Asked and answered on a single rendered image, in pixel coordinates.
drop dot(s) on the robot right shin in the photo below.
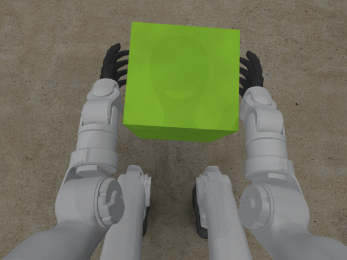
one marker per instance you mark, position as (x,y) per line
(225,177)

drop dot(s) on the robot right forearm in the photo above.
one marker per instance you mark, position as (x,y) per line
(267,161)

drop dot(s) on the robot left forearm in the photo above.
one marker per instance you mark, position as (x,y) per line
(96,146)

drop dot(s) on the robot left upper arm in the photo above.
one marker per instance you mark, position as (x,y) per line
(86,208)

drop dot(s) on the robot left hand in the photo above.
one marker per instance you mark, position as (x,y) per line
(110,64)

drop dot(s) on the left robot foot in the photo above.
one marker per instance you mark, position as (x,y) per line
(145,221)

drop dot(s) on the carton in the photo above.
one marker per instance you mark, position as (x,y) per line
(182,82)

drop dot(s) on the robot right upper arm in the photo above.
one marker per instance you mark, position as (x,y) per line
(278,217)

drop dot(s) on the robot right hand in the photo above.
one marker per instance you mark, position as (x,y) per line
(253,75)

